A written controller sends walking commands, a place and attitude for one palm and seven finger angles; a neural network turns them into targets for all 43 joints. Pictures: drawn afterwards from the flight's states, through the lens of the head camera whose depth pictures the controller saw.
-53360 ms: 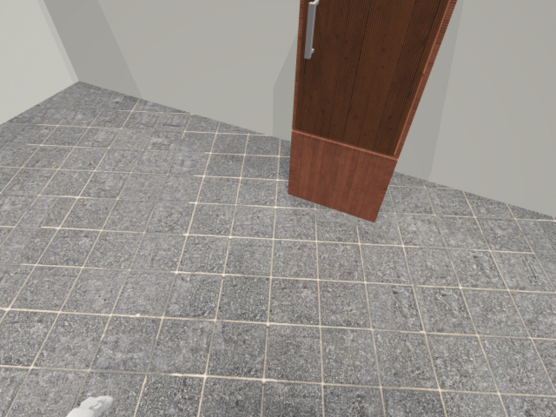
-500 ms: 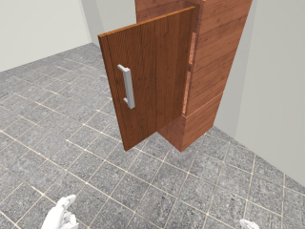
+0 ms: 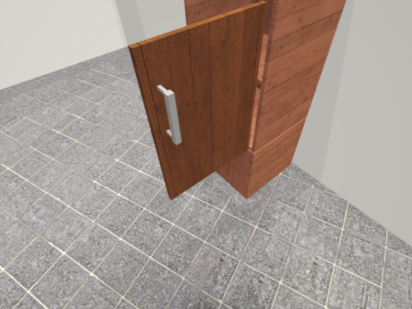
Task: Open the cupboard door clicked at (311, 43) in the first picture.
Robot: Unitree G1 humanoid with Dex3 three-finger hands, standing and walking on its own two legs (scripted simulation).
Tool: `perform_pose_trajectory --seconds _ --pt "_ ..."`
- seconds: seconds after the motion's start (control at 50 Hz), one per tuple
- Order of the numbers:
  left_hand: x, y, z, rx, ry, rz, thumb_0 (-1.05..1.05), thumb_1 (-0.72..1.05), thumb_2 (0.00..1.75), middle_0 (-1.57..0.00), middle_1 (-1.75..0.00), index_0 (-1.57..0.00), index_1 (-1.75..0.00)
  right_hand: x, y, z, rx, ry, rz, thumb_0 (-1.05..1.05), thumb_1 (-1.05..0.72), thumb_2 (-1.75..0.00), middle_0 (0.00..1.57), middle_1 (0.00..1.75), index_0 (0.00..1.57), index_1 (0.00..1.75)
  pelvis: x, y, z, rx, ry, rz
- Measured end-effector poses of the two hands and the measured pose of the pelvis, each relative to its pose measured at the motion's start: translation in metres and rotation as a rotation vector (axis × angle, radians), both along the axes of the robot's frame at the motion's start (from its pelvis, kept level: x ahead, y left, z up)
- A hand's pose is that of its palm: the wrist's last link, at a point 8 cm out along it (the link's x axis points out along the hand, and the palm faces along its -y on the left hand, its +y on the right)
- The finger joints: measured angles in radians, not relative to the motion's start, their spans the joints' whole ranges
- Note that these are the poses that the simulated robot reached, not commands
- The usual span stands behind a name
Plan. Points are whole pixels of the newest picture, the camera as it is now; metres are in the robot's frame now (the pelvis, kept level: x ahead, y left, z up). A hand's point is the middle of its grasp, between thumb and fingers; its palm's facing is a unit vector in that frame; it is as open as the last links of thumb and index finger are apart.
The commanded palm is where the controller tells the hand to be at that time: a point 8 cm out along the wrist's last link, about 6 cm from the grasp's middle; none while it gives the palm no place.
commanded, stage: let the arm hang, fingers relaxed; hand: left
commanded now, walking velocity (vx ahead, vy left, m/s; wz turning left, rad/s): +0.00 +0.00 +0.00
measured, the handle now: (169, 116) +0.56 +0.13 +0.06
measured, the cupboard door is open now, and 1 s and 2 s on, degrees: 89 89 89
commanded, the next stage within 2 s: look to check the result in 0.40 s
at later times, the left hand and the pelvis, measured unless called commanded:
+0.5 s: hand out of the picture -0.01 +0.14 -0.18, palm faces +0.05 -0.98 -0.17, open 7.3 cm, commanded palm none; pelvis +0.01 -0.01 +0.00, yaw -1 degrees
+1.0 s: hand out of the picture +0.00 +0.14 -0.18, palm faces +0.05 -0.98 -0.18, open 7.4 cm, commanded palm none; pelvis +0.03 -0.02 +0.00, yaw -1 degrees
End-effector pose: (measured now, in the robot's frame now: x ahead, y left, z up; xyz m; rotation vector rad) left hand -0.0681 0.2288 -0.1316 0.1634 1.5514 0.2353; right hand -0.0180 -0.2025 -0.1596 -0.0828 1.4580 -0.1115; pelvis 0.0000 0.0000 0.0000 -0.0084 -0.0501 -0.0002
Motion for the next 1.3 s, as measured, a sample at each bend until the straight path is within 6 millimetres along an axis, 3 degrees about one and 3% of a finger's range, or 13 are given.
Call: perform_pose_trajectory --seconds 0.3,0.68,1.06,1.3 --pt "0.061 -0.042 -0.017 -0.097 -0.142 -0.032 0.0 0.91 0.9 -0.2 -0.3 -0.2 -0.3 -0.001 -0.007 0.007 -0.025 0.0 -0.029 0.0 -0.91 -0.9 0.2 0.3 0.2 0.3 0.009 -0.009 0.0 0.011 0.0 -0.007" --pt "0.046 -0.032 -0.009 -0.043 -0.058 -0.006 0.0 0.91 0.9 -0.2 -0.3 -0.2 -0.3 0.016 -0.016 0.005 -0.026 0.009 -0.023 0.01 -0.91 -0.9 0.2 0.3 0.2 0.3 0.021 -0.015 0.001 0.015 0.011 -0.012" --pt "0.066 -0.043 -0.014 -0.076 -0.092 -0.016 0.0 0.91 0.9 -0.2 -0.3 -0.2 -0.3 0.032 -0.026 0.009 -0.056 -0.012 -0.017 0.01 -0.92 -0.9 0.2 0.3 0.2 0.3 0.029 -0.017 0.001 0.017 0.01 -0.014" --pt "0.071 -0.035 -0.014 -0.065 -0.103 -0.023 0.0 0.91 0.9 -0.2 -0.3 -0.2 -0.3 0.03 -0.022 0.01 -0.055 -0.012 -0.026 0.01 -0.92 -0.9 0.2 0.3 0.2 0.3 0.03 -0.014 0.001 0.016 0.006 -0.019"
